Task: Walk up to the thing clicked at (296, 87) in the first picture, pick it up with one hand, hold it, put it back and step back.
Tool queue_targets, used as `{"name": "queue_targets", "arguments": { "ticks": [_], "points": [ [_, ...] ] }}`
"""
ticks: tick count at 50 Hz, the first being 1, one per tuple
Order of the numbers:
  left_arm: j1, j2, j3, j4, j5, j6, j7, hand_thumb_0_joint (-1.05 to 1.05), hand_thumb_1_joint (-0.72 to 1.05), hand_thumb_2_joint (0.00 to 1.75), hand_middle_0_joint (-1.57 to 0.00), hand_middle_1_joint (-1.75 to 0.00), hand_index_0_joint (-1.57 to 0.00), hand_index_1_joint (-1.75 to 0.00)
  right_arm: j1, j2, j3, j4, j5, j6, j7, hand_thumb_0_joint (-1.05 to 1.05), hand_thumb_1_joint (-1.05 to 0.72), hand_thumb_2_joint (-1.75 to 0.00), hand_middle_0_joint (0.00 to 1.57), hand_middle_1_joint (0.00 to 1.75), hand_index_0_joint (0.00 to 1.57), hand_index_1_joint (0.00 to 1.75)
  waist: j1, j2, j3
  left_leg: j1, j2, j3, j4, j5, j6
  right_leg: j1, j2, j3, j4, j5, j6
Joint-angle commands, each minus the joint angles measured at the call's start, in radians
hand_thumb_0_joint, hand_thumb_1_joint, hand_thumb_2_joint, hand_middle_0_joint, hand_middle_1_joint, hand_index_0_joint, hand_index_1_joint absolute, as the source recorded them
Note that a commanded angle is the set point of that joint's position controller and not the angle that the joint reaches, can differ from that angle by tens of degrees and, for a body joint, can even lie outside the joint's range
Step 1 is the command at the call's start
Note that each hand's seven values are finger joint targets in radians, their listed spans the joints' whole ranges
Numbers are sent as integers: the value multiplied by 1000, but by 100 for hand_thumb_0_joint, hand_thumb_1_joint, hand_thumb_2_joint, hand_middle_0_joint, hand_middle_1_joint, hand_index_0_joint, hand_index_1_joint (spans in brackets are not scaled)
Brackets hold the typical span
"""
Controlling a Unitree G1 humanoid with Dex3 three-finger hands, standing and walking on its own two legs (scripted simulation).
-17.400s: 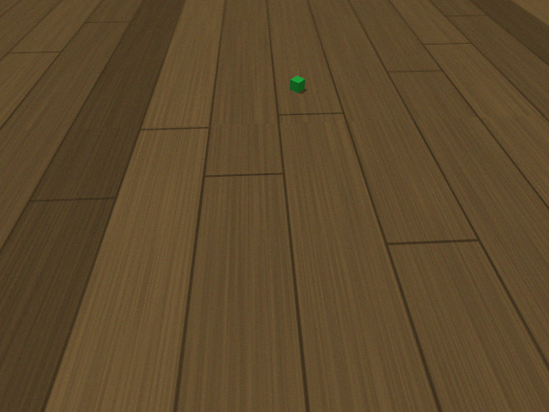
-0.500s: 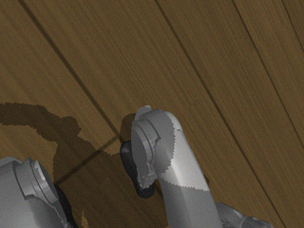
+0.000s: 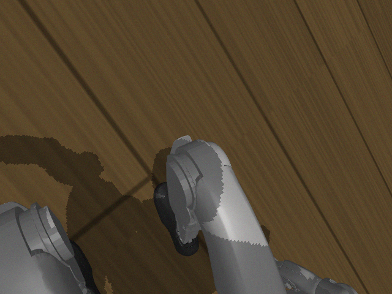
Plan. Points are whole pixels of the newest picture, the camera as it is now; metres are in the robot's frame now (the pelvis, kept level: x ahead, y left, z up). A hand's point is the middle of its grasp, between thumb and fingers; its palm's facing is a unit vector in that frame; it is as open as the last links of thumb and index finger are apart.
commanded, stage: settle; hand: left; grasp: from above
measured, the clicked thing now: out of the picture +0.45 +0.30 -0.26
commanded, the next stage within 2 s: lift in 1.40 s
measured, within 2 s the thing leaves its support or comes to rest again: leaves its support in 0.58 s
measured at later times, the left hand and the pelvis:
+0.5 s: hand out of the picture +0.43 +0.28 -0.24, palm faces +0.03 -0.51 -0.86, open 10.9 cm; pelvis +0.00 +0.00 +0.00, yaw +1 degrees
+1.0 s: hand out of the picture +0.43 +0.28 -0.16, palm faces -0.04 -0.49 -0.87, open 9.8 cm; pelvis -0.01 -0.01 +0.04, yaw +2 degrees
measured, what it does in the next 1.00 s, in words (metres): stands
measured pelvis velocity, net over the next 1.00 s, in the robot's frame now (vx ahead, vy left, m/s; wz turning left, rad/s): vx -0.01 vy -0.01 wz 0.04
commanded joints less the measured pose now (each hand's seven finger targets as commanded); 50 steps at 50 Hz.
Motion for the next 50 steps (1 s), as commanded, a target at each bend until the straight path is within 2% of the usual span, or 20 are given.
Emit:
{"name": "queue_targets", "arguments": {
  "ticks": [1, 2, 4, 8, 11, 16, 20, 22, 25, 28, 29, 30, 32, 33, 34, 35, 39, 42, 45, 50],
  "points": [
    [-231, 60, -11, -49, 9, -3, -9, 0, 27, 94, -75, -75, -71, -80, 188, -333, -81, 42, 11, -5, 5, 0, -89, -90, 20, 30, 20, 30, -125, 380, -639, 386, 5, 96, -269, 176, 55, 366, 38, -126, -209, 265, -42],
    [-224, 70, -11, -37, 23, 0, -3, 0, 30, 92, -77, -74, -73, -79, 203, -339, -82, 48, 13, -4, 5, 0, -90, -90, 20, 30, 20, 30, -125, 377, -639, 383, 7, 91, -272, 173, 56, 372, 40, -126, -215, 265, -41],
    [-228, 39, -15, -51, 2, -1, -12, 0, 33, 92, -79, -83, -77, -87, 179, -327, -80, 38, 11, -7, 5, 0, -92, -91, 20, 30, 20, 30, -121, 378, -635, 402, 6, 89, -265, 169, 54, 354, 33, -129, -202, 257, -41],
    [-222, 52, -15, -45, 9, 2, -4, 0, 51, 98, -94, -84, -92, -87, 200, -333, -80, 44, 11, -6, 8, 0, -91, -90, 20, 30, 20, 30, -120, 375, -649, 396, 5, 97, -261, 190, 55, 388, 39, -125, -211, 281, -39],
    [-224, 66, 0, -39, 6, 6, 13, 0, 51, 98, -93, -85, -91, -88, 207, -334, -80, 48, 15, -3, 14, 0, -91, -91, 20, 30, 20, 30, -111, 372, -655, 374, 8, 98, -265, 186, 57, 397, 40, -122, -221, 283, -39],
    [-237, 64, 32, -77, -56, 11, 37, 0, 47, 94, -90, -82, -88, -85, 206, -343, -88, 34, 16, -3, 22, 0, -91, -91, 20, 30, 20, 30, -99, 400, -666, 451, 11, 86, -267, 178, 56, 393, 27, -128, -203, 267, -40],
    [-278, 67, 36, -161, -57, 26, 20, 0, 47, 88, -87, -83, -86, -85, 184, -308, -82, 27, 22, 7, 25, 0, -91, -91, 20, 30, 20, 30, -79, 431, -702, 445, 12, 115, -270, 205, 53, 396, 19, -112, -203, 303, -40],
    [-301, 81, 40, -200, -40, 36, 7, 0, 43, 85, -86, -79, -84, -81, 203, -310, -92, 37, 28, 14, 24, 0, -92, -91, 20, 30, 20, 30, -76, 472, -735, 455, 16, 127, -284, 234, 48, 403, 22, -99, -217, 337, -38],
    [-325, 92, 36, -278, 14, 54, -16, 0, 48, 84, -88, -80, -87, -81, 217, -289, -104, 57, 37, 28, 24, 0, -91, -90, 20, 30, 20, 30, -60, 511, -793, 488, 19, 141, -298, 287, 38, 412, 23, -94, -212, 383, -41],
    [-343, 123, 35, -344, 97, 83, -19, 0, 48, 70, -82, -78, -84, -76, 235, -286, -134, 84, 44, 37, 25, 0, -91, -90, 20, 30, 20, 30, -38, 552, -853, 514, 26, 149, -322, 301, 32, 422, 26, -86, -220, 397, -47],
    [-330, 156, 51, -371, 141, 91, -15, 0, 50, 75, -85, -79, -87, -77, 261, -283, -147, 86, 53, 43, 23, 0, -90, -90, 20, 30, 20, 30, -20, 570, -904, 538, 32, 152, -333, 320, 30, 443, 34, -78, -235, 416, -52],
    [-340, 139, 45, -372, 156, 106, -19, 0, 52, 77, -87, -77, -88, -76, 244, -263, -152, 99, 48, 50, 22, 0, -90, -90, 20, 30, 20, 30, -19, 575, -892, 529, 27, 158, -335, 305, 31, 425, 25, -74, -236, 401, -51],
    [-314, 117, 62, -381, 172, 126, -12, 0, 51, 80, -86, -78, -88, -77, 278, -269, -178, 94, 57, 57, 27, 0, -90, -90, 20, 30, 20, 30, -8, 587, -940, 559, 31, 149, -357, 324, 27, 444, 27, -73, -239, 413, -56],
    [-304, 58, 51, -368, 155, 140, -9, 0, 48, 72, -83, -74, -85, -72, 286, -260, -189, 84, 59, 59, 29, 0, -89, -90, 20, 30, 20, 30, -12, 572, -947, 563, 33, 146, -356, 330, 31, 445, 25, -67, -242, 419, -55],
    [-316, 54, 42, -334, 169, 153, -2, 0, 43, 64, -79, -69, -82, -67, 294, -264, -194, 121, 61, 59, 27, 0, -90, -90, 20, 30, 20, 30, -16, 542, -911, 523, 37, 148, -370, 280, 34, 429, 29, -69, -268, 390, -52],
    [-294, 51, 52, -339, 175, 158, 2, 0, 45, 70, -83, -70, -84, -69, 303, -261, -206, 122, 65, 60, 26, 0, -89, -90, 20, 30, 20, 30, -8, 531, -912, 513, 33, 151, -378, 272, 37, 436, 27, -63, -277, 378, -50],
    [-300, -10, 60, -293, 138, 168, -5, 0, 54, 79, -93, -65, -92, -67, 309, -239, -218, 135, 69, 57, 14, 0, -89, -89, 20, 30, 20, 30, -20, 482, -861, 493, 36, 139, -402, 210, 38, 372, 25, -60, -296, 306, -51],
    [-353, 14, 56, -277, 151, 161, -29, 0, 73, 85, -109, -66, -107, -67, 309, -220, -209, 157, 64, 54, 4, 0, -89, -89, 20, 30, 20, 30, -29, 414, -835, 392, 32, 173, -393, 196, 45, 398, 38, -29, -338, 280, -41],
    [-370, 44, 65, -273, 143, 155, -53, 0, 85, 77, -115, -61, -115, -62, 287, -212, -215, 174, 61, 47, -6, 0, -88, -89, 20, 30, 20, 30, -7, 388, -839, 358, 28, 193, -388, 182, 51, 417, 38, -11, -356, 243, -34],
    [-377, 101, 66, -292, 230, 146, -78, 0, 87, 75, -118, -58, -117, -59, 289, -197, -231, 202, 56, 49, -18, 0, -88, -89, 20, 30, 20, 30, 32, 465, -906, 450, 32, 191, -428, 182, 39, 405, 37, -21, -351, 228, -43]
  ]
}}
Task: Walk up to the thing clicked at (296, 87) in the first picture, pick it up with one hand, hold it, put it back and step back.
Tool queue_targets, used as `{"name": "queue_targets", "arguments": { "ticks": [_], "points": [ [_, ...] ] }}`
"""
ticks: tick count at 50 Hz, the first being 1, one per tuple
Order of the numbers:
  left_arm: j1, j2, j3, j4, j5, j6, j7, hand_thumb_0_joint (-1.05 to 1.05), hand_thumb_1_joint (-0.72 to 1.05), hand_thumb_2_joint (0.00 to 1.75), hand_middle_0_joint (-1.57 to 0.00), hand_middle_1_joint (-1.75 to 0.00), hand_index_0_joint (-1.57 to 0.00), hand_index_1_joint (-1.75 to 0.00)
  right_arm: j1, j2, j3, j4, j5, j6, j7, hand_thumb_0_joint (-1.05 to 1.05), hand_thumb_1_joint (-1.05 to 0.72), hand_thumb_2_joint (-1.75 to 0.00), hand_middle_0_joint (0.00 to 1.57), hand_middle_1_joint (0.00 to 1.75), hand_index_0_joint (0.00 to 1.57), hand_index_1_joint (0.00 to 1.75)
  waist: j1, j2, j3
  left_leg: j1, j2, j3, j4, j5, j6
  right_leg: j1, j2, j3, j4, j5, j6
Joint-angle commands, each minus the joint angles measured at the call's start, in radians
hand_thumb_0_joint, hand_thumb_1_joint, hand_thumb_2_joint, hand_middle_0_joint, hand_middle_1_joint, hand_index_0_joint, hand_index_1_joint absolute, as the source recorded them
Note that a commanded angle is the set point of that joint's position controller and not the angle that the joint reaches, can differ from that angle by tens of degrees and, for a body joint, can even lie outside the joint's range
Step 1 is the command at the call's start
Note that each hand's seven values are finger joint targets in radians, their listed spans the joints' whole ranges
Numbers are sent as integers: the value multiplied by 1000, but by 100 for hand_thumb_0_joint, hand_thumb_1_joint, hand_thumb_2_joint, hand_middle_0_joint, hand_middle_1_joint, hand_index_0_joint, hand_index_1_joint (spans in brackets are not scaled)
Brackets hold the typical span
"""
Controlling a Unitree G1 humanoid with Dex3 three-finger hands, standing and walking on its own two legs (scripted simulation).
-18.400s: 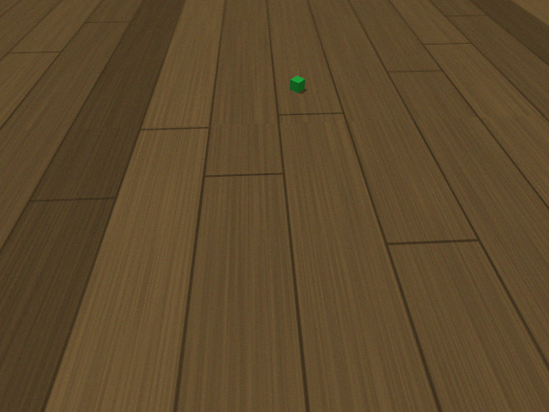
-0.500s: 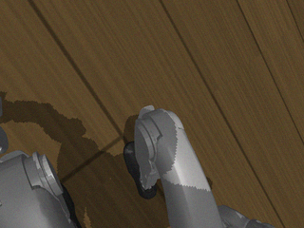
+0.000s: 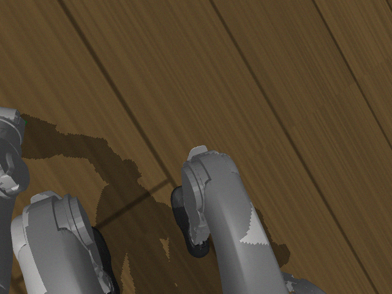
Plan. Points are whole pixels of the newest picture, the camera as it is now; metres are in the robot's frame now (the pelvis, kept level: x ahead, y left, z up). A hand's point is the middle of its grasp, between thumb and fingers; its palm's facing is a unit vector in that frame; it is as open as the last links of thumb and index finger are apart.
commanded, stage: settle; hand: left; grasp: from above
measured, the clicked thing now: out of the picture +0.47 +0.28 -0.24
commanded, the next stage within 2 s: lift in 0.40 s
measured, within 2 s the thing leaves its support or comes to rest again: neither
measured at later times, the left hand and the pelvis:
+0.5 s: hand out of the picture +0.46 +0.28 -0.15, palm faces -0.06 -0.48 -0.88, open 9.6 cm; pelvis +0.01 +0.00 +0.01, yaw +2 degrees
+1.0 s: hand out of the picture +0.43 +0.29 -0.06, palm faces -0.03 -0.46 -0.89, open 9.8 cm; pelvis +0.01 -0.01 +0.06, yaw +6 degrees
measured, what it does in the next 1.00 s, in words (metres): rises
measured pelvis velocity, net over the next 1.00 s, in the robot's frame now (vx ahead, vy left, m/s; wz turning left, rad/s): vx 0.01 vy -0.01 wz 0.10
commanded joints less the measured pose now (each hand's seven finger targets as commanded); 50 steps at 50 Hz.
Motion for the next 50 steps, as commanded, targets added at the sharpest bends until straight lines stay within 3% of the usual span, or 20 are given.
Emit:
{"name": "queue_targets", "arguments": {
  "ticks": [1, 2, 6, 9, 11, 13, 14, 15, 19, 20, 21, 23, 24, 26, 28, 35, 38, 41, 45, 50],
  "points": [
    [-350, 251, -36, -171, 115, -19, 38, 0, 85, 72, -117, -56, -116, -56, 235, -264, -78, 41, 7, 0, -4, 0, -88, -89, 20, 30, 20, 30, -27, 401, -784, 466, -2, 96, -264, 138, 35, 423, 30, -78, -219, 193, -28],
    [-343, 254, -26, -172, 129, -14, 47, 0, 85, 70, -119, -52, -118, -53, 233, -272, -88, 17, 13, -1, -6, 0, -88, -89, 20, 30, 20, 30, -10, 432, -839, 508, 3, 90, -276, 148, 29, 421, 29, -77, -214, 204, -36],
    [-363, 197, -28, -195, 131, 3, 48, 0, 79, 69, -116, -47, -113, -49, 248, -251, -114, 64, 7, 9, -14, 0, -88, -89, 20, 30, 20, 30, -15, 464, -827, 561, 7, 86, -305, 152, 23, 380, 21, -91, -209, 211, -40],
    [-350, 166, -27, -176, 101, 14, 50, 0, 84, 74, -122, -46, -119, -50, 259, -237, -126, 87, 6, 8, -22, 0, -88, -89, 20, 30, 20, 30, -17, 399, -802, 502, 2, 113, -302, 130, 35, 413, 25, -74, -241, 188, -31],
    [-328, 151, -9, -176, 76, 17, 49, 0, 90, 77, -127, -44, -124, -48, 275, -237, -135, 80, 13, 10, -28, 0, -88, -89, 20, 30, 20, 30, -1, 384, -851, 493, 2, 131, -294, 173, 37, 447, 31, -57, -254, 221, -28],
    [-342, 129, -16, -177, 63, 21, 39, 0, 98, 74, -136, -45, -133, -49, 269, -228, -134, 82, 11, 11, -28, 0, -90, -90, 20, 30, 20, 30, -11, 372, -836, 465, 1, 145, -277, 191, 42, 439, 31, -47, -254, 243, -24],
    [-344, 119, -17, -180, 61, 23, 37, 0, 90, 80, -128, -51, -125, -53, 283, -222, -133, 90, 8, 12, -28, 0, -86, -88, 20, 30, 20, 30, -12, 359, -841, 463, 0, 148, -278, 212, 41, 454, 30, -46, -253, 265, -21],
    [-364, 135, -13, -182, 61, 21, 34, 0, 94, 75, -127, -47, -126, -50, 283, -219, -134, 96, 7, 14, -28, 0, -87, -89, 20, 30, 20, 30, -8, 348, -842, 443, -1, 157, -278, 212, 43, 472, 34, -39, -255, 264, -20],
    [-372, 134, -18, -167, 93, 21, 10, 0, 96, 76, -129, -47, -128, -49, 272, -201, -133, 88, 6, 20, -32, 0, -87, -89, 20, 30, 20, 30, -3, 347, -836, 460, 0, 148, -281, 221, 40, 434, 26, -40, -240, 268, -24],
    [-372, 146, -26, -161, 105, 20, 5, 0, 103, 74, -137, -52, -135, -54, 273, -215, -144, 102, 10, 22, -36, 0, -91, -90, 20, 30, 20, 30, 7, 344, -844, 449, -2, 153, -294, 197, 39, 448, 29, -36, -249, 239, -25],
    [-356, 147, -15, -167, 120, 18, 4, 0, 95, 82, -129, -54, -127, -56, 289, -207, -147, 90, 15, 23, -36, 0, -86, -88, 20, 30, 20, 30, 11, 353, -877, 470, -3, 152, -291, 214, 39, 449, 29, -33, -250, 253, -26],
    [-358, 153, -18, -160, 133, 22, -6, 0, 96, 81, -131, -49, -128, -52, 274, -197, -148, 86, 11, 24, -40, 0, -88, -89, 20, 30, 20, 30, 20, 347, -876, 483, -5, 153, -301, 200, 36, 442, 26, -35, -246, 231, -28],
    [-340, 172, -6, -175, 145, 20, -4, 0, 94, 81, -130, -48, -127, -52, 280, -207, -161, 93, 17, 25, -45, 0, -88, -89, 20, 30, 20, 30, 41, 374, -910, 492, -6, 158, -316, 193, 35, 452, 29, -30, -255, 215, -32],
    [-354, 132, -19, -159, 147, 25, -10, 0, 98, 79, -135, -52, -133, -56, 270, -200, -168, 89, 13, 26, -50, 0, -91, -90, 20, 30, 20, 30, 28, 379, -896, 520, -4, 147, -329, 178, 31, 408, 22, -40, -246, 198, -36],
    [-335, 130, -13, -182, 157, 21, -10, 0, 95, 88, -131, -61, -129, -64, 275, -204, -184, 79, 30, 26, -61, 0, -90, -90, 20, 30, 20, 30, 46, 392, -943, 543, -5, 147, -341, 155, 30, 397, 23, -32, -263, 169, -41],
    [-379, 59, -37, -251, 112, 37, -42, 0, 90, 95, -129, -62, -126, -66, 272, -170, -199, 91, 35, 35, -83, 0, -90, -90, 20, 30, 20, 30, 57, 336, -950, 511, -10, 192, -342, 187, 36, 420, 17, -4, -285, 197, -34],
    [-345, 75, -28, -295, 111, 46, -45, 0, 88, 91, -127, -61, -124, -65, 245, -165, -219, 87, 46, 45, -101, 0, -90, -90, 20, 30, 20, 30, 87, 323, -991, 534, -15, 201, -364, 174, 38, 442, 11, 10, -313, 171, -34],
    [-302, 32, -36, -327, 104, 60, -57, 0, 89, 89, -129, -58, -125, -62, 246, -160, -236, 62, 65, 54, -112, 0, -90, -90, 20, 30, 20, 30, 114, 325, -1059, 591, -15, 213, -394, 194, 31, 452, 10, 24, -327, 194, -42],
    [-250, 16, -55, -383, 90, 77, -91, 0, 84, 88, -124, -59, -121, -63, 251, -134, -242, 56, 75, 72, -138, 0, -89, -89, 20, 30, 20, 30, 133, 258, -1071, 587, -19, 233, -418, 217, 37, 547, 13, 49, -391, 212, -36],
    [-170, -2, -95, -458, 91, 103, -135, 0, 82, 88, -125, -55, -120, -60, 240, -127, -245, 43, 100, 86, -175, 0, -89, -90, 20, 30, 20, 30, 164, 226, -1065, 657, -18, 204, -510, 174, 37, 565, 11, 47, -449, 148, -41]
  ]
}}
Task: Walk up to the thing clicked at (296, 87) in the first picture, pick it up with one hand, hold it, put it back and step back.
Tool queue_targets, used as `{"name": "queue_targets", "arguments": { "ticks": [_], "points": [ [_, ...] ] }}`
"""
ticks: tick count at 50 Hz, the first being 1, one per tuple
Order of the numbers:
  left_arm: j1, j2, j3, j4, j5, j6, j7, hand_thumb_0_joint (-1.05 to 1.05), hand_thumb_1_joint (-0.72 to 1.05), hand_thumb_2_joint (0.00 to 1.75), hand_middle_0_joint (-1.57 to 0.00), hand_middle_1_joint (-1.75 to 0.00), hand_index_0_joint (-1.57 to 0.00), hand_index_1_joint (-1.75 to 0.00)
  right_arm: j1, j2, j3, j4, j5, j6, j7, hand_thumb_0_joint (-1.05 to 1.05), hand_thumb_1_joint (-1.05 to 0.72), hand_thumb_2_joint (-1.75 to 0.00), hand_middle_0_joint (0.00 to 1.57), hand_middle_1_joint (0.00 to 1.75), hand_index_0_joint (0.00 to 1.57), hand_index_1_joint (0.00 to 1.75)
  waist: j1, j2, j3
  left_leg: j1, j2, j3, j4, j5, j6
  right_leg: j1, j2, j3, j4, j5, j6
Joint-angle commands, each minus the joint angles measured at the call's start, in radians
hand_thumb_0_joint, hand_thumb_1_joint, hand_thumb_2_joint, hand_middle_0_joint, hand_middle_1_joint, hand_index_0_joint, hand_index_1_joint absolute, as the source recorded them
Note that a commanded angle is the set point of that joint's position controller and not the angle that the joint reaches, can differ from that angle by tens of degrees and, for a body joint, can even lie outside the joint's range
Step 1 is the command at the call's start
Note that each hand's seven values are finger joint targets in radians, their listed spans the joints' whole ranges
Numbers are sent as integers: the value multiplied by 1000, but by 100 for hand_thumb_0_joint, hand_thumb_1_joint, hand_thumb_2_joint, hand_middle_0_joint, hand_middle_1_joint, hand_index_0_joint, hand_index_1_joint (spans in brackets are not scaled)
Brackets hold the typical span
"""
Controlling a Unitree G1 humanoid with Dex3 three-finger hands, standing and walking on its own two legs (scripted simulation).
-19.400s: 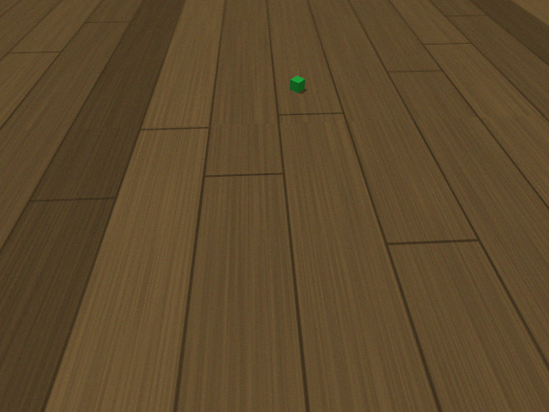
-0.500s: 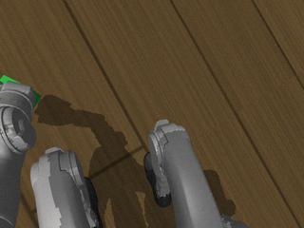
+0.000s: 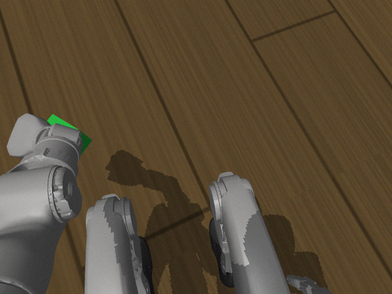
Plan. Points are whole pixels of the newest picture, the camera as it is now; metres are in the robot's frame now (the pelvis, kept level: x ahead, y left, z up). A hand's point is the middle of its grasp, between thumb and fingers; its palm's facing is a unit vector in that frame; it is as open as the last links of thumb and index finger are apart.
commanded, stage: lift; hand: left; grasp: from above
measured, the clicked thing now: (63, 140) +0.47 +0.25 -0.15
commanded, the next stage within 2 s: hold in 1.30 s
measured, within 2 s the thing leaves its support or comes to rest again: neither
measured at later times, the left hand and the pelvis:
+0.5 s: hand out of the picture +0.39 +0.23 +0.08, palm faces -0.14 -0.45 -0.88, open 9.8 cm; pelvis +0.02 -0.01 +0.18, yaw +1 degrees
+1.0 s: hand out of the picture +0.39 +0.21 +0.21, palm faces -0.14 -0.48 -0.87, open 9.7 cm; pelvis +0.06 -0.02 +0.29, yaw +2 degrees
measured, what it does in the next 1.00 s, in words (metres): rises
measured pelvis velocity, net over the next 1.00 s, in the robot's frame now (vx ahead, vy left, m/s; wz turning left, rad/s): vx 0.06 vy -0.02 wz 0.03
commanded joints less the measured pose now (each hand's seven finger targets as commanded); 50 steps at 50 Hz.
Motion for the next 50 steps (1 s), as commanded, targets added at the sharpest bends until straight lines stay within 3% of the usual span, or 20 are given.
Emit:
{"name": "queue_targets", "arguments": {
  "ticks": [1, 6, 11, 16, 18, 20, 23, 25, 27, 29, 30, 34, 37, 39, 42, 45, 46, 47, 48, 50],
  "points": [
    [-313, 256, -84, -219, 43, 21, 13, 0, 82, 87, -124, -55, -120, -60, 200, -199, -55, -19, 35, -1, -36, 0, -89, -90, 20, 30, 20, 30, -2, 103, -767, 529, -40, 60, -313, 155, 35, 495, 19, -61, -345, 151, -24],
    [-249, 187, -153, -305, 24, 54, -30, 0, 77, 83, -120, -54, -116, -58, 179, -198, -61, -44, 49, -7, -95, 0, -89, -90, 20, 30, 20, 30, -3, 31, -732, 571, -37, 58, -402, 139, 38, 588, 24, -43, -453, 127, -18],
    [-219, 97, -214, -402, -13, 95, -18, 0, 68, 83, -114, -53, -110, -58, 139, -182, -50, -74, 70, -15, -166, 0, -89, -90, 20, 30, 20, 30, 11, 46, -726, 704, -34, 54, -528, 126, 22, 687, 23, -28, -567, 105, -23],
    [-186, 114, -223, -467, -7, 130, 3, 0, 68, 85, -114, -54, -109, -60, 96, -184, -41, -92, 86, -16, -211, 0, -89, -90, 20, 30, 20, 30, 43, 56, -701, 839, -24, 56, -657, 152, 14, 793, 26, -25, -675, 141, -26],
    [-155, 46, -256, -474, -19, 147, 0, 0, 70, 83, -116, -52, -111, -58, 88, -163, -34, -87, 91, -17, -221, 0, -89, -90, 20, 30, 20, 30, 43, 59, -653, 892, -22, 57, -710, 167, 11, 831, 27, -26, -717, 163, -27],
    [-143, 77, -256, -488, -10, 158, -1, 0, 70, 84, -115, -53, -110, -59, 67, -171, -33, -85, 98, -20, -229, 0, -89, -90, 20, 30, 20, 30, 56, 55, -649, 958, -19, 51, -771, 165, 10, 888, 33, -24, -774, 147, -28],
    [-104, 8, -284, -478, -23, 179, -3, 0, 73, 84, -118, -52, -113, -58, 56, -149, -30, -76, 106, -23, -240, 0, -89, -90, 20, 30, 20, 30, 71, 69, -595, 1058, -14, 48, -850, 182, 3, 949, 36, -25, -838, 161, -32],
    [-57, 6, -295, -440, -9, 193, 2, 0, 72, 79, -116, -52, -112, -57, 54, -134, -23, -59, 114, -26, -246, 0, -88, -90, 20, 30, 20, 30, 75, 41, -555, 1081, -15, 54, -887, 205, 9, 1012, 42, -16, -891, 179, -27],
    [-63, -10, -294, -424, -18, 205, 11, 0, 78, 78, -121, -51, -117, -55, 58, -125, -27, -53, 116, -29, -252, 0, -88, -90, 20, 30, 20, 30, 77, 41, -495, 1106, -18, 62, -929, 214, 9, 1047, 42, -11, -937, 187, -28],
    [-64, -72, -306, -383, -41, 219, 12, 0, 81, 78, -122, -52, -119, -56, 64, -101, -12, -52, 117, -35, -259, 0, -88, -90, 20, 30, 20, 30, 67, 0, -463, 1115, -22, 73, -947, 249, 18, 1098, 42, 2, -983, 214, -23],
    [-45, -46, -283, -352, -43, 227, 15, 0, 80, 76, -121, -51, -118, -55, 63, -110, -18, -57, 121, -35, -262, 0, -88, -90, 20, 30, 20, 30, 81, -13, -448, 1129, -23, 76, -962, 265, 19, 1131, 41, 3, -1001, 229, -23],
    [-46, -82, -284, -298, -71, 240, 15, 0, 78, 70, -117, -51, -115, -54, 60, -84, -13, -63, 117, -45, -264, 0, -88, -90, 20, 30, 20, 30, 85, -49, -382, 1155, -35, 98, -1011, 326, 23, 1224, 37, 18, -1080, 280, -15],
    [-77, -80, -287, -315, -59, 238, 20, 0, 80, 69, -118, -52, -116, -55, 74, -70, -20, -62, 106, -48, -255, 0, -88, -90, 20, 30, 20, 30, 75, -82, -403, 1168, -44, 110, -1015, 376, 26, 1294, 25, 51, -1120, 385, 3],
    [-89, -88, -301, -342, -53, 235, 25, 0, 81, 69, -118, -53, -116, -55, 80, -74, -28, -57, 99, -48, -246, 0, -88, -90, 20, 30, 20, 30, 78, -63, -399, 1193, -46, 116, -1045, 385, 23, 1331, 25, 56, -1147, 394, 4],
    [-42, -61, -287, -383, -49, 244, 29, 0, 84, 66, -117, -58, -117, -58, 88, -81, -39, -65, 95, -41, -234, 0, -88, -90, 20, 30, 20, 30, 110, -63, -476, 1269, -47, 122, -1084, 450, 20, 1426, 27, 48, -1168, 472, 6],
    [-63, -71, -290, -514, -80, 250, 28, 0, 85, 68, -117, -60, -117, -61, 84, -77, -39, -82, 91, -28, -230, 0, -88, -90, 20, 30, 20, 30, 114, -38, -554, 1357, -47, 123, -1135, 510, 16, 1516, 29, 40, -1189, 554, 4],
    [-57, -42, -274, -543, -83, 259, 30, 0, 83, 66, -114, -60, -115, -60, 81, -85, -45, -86, 94, -20, -230, 0, -88, -89, 20, 30, 20, 30, 130, -24, -579, 1396, -51, 126, -1155, 535, 14, 1553, 27, 36, -1197, 597, 1],
    [-51, -48, -280, -557, -82, 269, 25, 0, 82, 67, -114, -60, -114, -61, 84, -78, -42, -81, 95, -15, -230, 0, -88, -89, 20, 30, 20, 30, 117, -41, -583, 1415, -47, 121, -1167, 553, 15, 1567, 28, 32, -1195, 637, 4],
    [-54, -28, -273, -559, -74, 277, 22, 0, 81, 64, -113, -59, -113, -58, 86, -84, -46, -72, 98, -8, -231, 0, -88, -89, 20, 30, 20, 30, 126, -34, -578, 1437, -49, 124, -1186, 562, 15, 1582, 30, 29, -1206, 657, 2],
    [-35, -46, -290, -523, -67, 291, 15, 0, 83, 65, -114, -58, -115, -58, 85, -81, -42, -61, 100, 2, -238, 0, -88, -89, 20, 30, 20, 30, 117, -54, -513, 1465, -46, 120, -1225, 554, 16, 1565, 38, 17, -1237, 612, -1]
  ]
}}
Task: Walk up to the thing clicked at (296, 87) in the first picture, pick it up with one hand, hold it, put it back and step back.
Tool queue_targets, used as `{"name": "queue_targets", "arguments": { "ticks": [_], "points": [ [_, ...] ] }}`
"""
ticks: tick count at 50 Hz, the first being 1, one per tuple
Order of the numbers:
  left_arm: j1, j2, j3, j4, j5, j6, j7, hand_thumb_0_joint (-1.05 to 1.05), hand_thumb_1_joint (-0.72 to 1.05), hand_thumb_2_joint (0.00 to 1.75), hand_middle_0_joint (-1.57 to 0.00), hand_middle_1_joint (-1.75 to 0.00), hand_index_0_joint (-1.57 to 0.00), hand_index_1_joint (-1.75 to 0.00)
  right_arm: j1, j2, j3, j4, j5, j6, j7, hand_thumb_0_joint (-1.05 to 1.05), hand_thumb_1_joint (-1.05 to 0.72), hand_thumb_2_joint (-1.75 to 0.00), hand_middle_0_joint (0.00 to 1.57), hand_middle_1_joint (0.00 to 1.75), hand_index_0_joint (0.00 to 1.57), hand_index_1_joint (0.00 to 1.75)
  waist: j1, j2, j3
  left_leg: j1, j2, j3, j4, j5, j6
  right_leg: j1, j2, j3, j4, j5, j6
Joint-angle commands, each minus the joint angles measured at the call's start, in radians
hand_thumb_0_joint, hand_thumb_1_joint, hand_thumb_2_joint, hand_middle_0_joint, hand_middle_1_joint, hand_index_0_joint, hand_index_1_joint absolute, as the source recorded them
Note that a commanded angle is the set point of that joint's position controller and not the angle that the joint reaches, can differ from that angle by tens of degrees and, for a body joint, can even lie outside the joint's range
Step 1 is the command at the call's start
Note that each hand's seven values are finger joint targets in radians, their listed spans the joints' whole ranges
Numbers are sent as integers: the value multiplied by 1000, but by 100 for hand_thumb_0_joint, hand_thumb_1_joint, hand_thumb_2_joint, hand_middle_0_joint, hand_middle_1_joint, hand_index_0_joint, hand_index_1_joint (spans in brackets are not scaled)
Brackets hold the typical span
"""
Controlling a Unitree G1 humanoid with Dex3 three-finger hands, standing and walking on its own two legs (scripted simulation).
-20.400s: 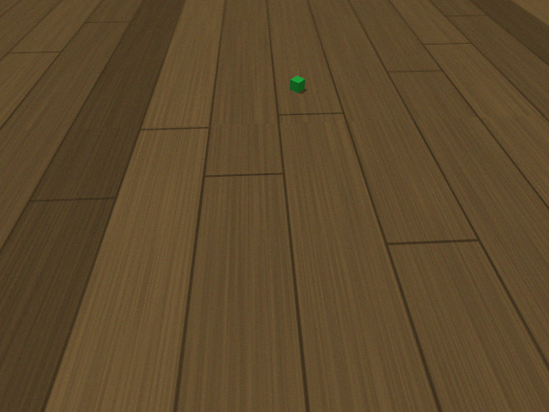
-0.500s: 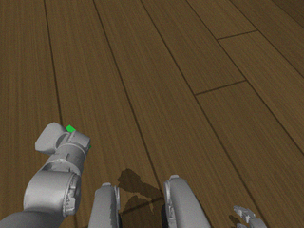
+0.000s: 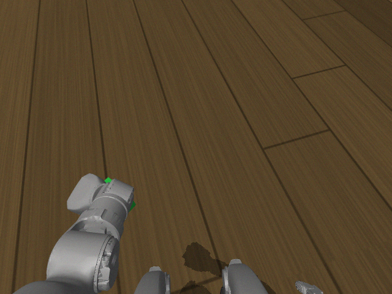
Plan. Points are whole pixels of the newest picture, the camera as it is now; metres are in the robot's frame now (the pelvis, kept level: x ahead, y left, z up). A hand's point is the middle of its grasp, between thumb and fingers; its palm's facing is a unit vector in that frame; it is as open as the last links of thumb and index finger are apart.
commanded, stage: lift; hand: left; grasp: from above
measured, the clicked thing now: (111, 201) +0.35 +0.22 -0.12
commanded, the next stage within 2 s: hold in 0.30 s
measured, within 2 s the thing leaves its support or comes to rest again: neither
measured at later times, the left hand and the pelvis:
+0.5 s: hand (87, 198) +0.33 +0.23 -0.03, palm faces -0.18 -0.47 -0.87, open 9.7 cm; pelvis +0.02 +0.01 +0.05, yaw +1 degrees
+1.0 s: hand (86, 187) +0.34 +0.23 +0.00, palm faces -0.16 -0.44 -0.88, open 9.7 cm; pelvis +0.04 +0.01 +0.06, yaw +1 degrees
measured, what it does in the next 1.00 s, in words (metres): rises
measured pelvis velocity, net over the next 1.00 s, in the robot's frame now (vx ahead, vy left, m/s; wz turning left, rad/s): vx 0.04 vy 0.01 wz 0.01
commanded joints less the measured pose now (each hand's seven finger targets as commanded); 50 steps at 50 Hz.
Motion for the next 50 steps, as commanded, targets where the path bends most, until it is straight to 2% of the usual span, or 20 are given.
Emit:
{"name": "queue_targets", "arguments": {
  "ticks": [1, 4, 8, 11, 12, 13, 14, 17, 18, 21, 22, 25, 27, 32, 34, 35, 38, 42, 45, 50],
  "points": [
    [-446, 252, -43, -190, 79, 28, 51, 0, 86, 65, -117, -56, -117, -57, 37, -147, -39, -64, 18, -18, -15, 0, -88, -89, 20, 30, 20, 30, -12, -30, -473, 318, -73, 52, -177, 330, 44, 410, 27, 10, -234, 393, 29],
    [-413, 223, -61, -131, 81, 44, 30, 0, 93, 67, -123, -55, -122, -56, 31, -151, -36, -60, 26, -29, -18, 0, -88, -89, 20, 30, 20, 30, -14, -67, -358, 327, -72, 42, -242, 260, 46, 392, 24, 2, -288, 266, 27],
    [-408, 178, -76, -74, 74, 49, 20, 0, 92, 67, -121, -58, -121, -59, 19, -158, -31, -66, 25, -48, -15, 0, -88, -89, 20, 30, 20, 30, 2, -47, -286, 334, -73, 44, -293, 231, 39, 404, 22, 0, -329, 215, 25],
    [-391, 161, -74, -38, 82, 51, 29, 0, 92, 71, -121, -59, -120, -61, 17, -159, -36, -66, 23, -52, -8, 0, -89, -90, 20, 30, 20, 30, 19, -20, -267, 368, -75, 50, -315, 258, 33, 413, 22, -3, -344, 248, 20],
    [-398, 137, -85, -40, 74, 50, 33, 0, 93, 72, -123, -60, -121, -62, 14, -158, -33, -74, 21, -54, -5, 0, -89, -90, 20, 30, 20, 30, 13, -19, -255, 376, -74, 46, -329, 250, 33, 421, 21, -3, -353, 244, 20],
    [-403, 150, -78, -30, 83, 53, 38, 0, 92, 71, -122, -60, -120, -62, 21, -163, -36, -71, 21, -54, -2, 0, -89, -90, 20, 30, 20, 30, 9, -31, -262, 387, -72, 46, -333, 260, 32, 425, 23, -4, -352, 256, 21],
    [-410, 133, -82, -40, 74, 50, 42, 0, 92, 74, -121, -61, -120, -63, 16, -160, -36, -73, 20, -53, 4, 0, -89, -90, 20, 30, 20, 30, 13, -23, -267, 394, -74, 48, -337, 269, 33, 436, 22, -2, -358, 267, 20],
    [-420, 156, -65, -70, 60, 38, 46, 0, 89, 73, -119, -61, -117, -63, 16, -167, -43, -82, 17, -49, 6, 0, -89, -90, 20, 30, 20, 30, 24, -27, -298, 430, -76, 50, -346, 317, 33, 484, 21, -8, -361, 330, 20],
    [-435, 147, -70, -95, 56, 34, 44, 0, 87, 73, -118, -62, -116, -64, 19, -164, -41, -81, 15, -46, 8, 0, -89, -90, 20, 30, 20, 30, 13, -34, -315, 443, -76, 47, -346, 337, 35, 495, 20, -6, -361, 359, 19],
    [-453, 201, -67, -152, 85, 26, 35, 0, 84, 67, -117, -56, -115, -59, 20, -172, -39, -94, 17, -35, 6, 0, -89, -89, 20, 30, 20, 30, 10, -41, -363, 489, -78, 48, -356, 387, 38, 539, 18, -5, -360, 432, 21],
    [-460, 187, -78, -171, 95, 23, 31, 0, 83, 65, -116, -54, -113, -57, 13, -165, -35, -95, 18, -31, 5, 0, -89, -89, 20, 30, 20, 30, 8, -33, -371, 507, -78, 48, -363, 402, 38, 553, 18, -4, -364, 452, 22],
    [-466, 201, -98, -215, 128, 22, 30, 0, 81, 64, -114, -56, -111, -58, 7, -166, -26, -102, 21, -25, 0, 0, -89, -89, 20, 30, 20, 30, 15, -3, -358, 529, -83, 53, -379, 407, 40, 564, 16, -6, -382, 450, 20],
    [-440, 179, -112, -225, 130, 29, 32, 0, 82, 63, -113, -57, -112, -59, -5, -166, -24, -108, 23, -29, -2, 0, -89, -89, 20, 30, 20, 30, 14, -6, -354, 550, -83, 55, -398, 401, 39, 583, 20, -9, -394, 434, 19],
    [-382, 128, -109, -192, 90, 66, 35, 0, 74, 67, -109, -58, -106, -61, -20, -170, -30, -114, 22, -19, 1, 0, -89, -90, 20, 30, 20, 30, 25, -31, -320, 559, -87, 59, -409, 439, 38, 607, 19, -9, -400, 499, 25],
    [-392, 143, -95, -164, 78, 71, 38, 0, 72, 71, -109, -57, -105, -61, -23, -174, -34, -115, 21, -18, 3, 0, -89, -90, 20, 30, 20, 30, 31, -37, -276, 540, -88, 62, -416, 433, 36, 610, 17, -8, -409, 500, 25],
    [-388, 120, -106, -142, 77, 76, 36, 0, 72, 71, -109, -58, -105, -62, -22, -170, -32, -117, 22, -18, 6, 0, -89, -90, 20, 30, 20, 30, 21, -62, -275, 541, -88, 60, -414, 435, 39, 609, 16, -6, -411, 520, 28],
    [-385, 131, -98, -92, 77, 79, 32, 0, 74, 75, -112, -58, -107, -63, -27, -168, -33, -126, 24, -17, 11, 0, -89, -90, 20, 30, 20, 30, 30, -98, -246, 529, -90, 62, -425, 408, 42, 619, 13, -5, -427, 501, 31],
    [-395, 129, -95, -80, 90, 73, 31, 0, 74, 74, -113, -57, -107, -62, -21, -164, -35, -130, 24, -21, 20, 0, -90, -90, 20, 30, 20, 30, 32, -135, -270, 517, -93, 61, -418, 423, 48, 640, 5, 4, -429, 569, 35],
    [-406, 160, -83, -113, 105, 63, 33, 0, 74, 69, -113, -54, -108, -59, -20, -172, -43, -128, 22, -17, 23, 0, -90, -90, 20, 30, 20, 30, 44, -81, -312, 525, -96, 68, -412, 468, 43, 661, 2, 10, -406, 633, 29],
    [-421, 178, -101, -227, 126, 59, 45, 0, 73, 70, -111, -56, -107, -61, -38, -175, -34, -148, 21, -10, 24, 0, -90, -90, 20, 30, 20, 30, 45, -26, -342, 581, -94, 64, -432, 483, 43, 676, 12, 0, -420, 574, 18]
  ]
}}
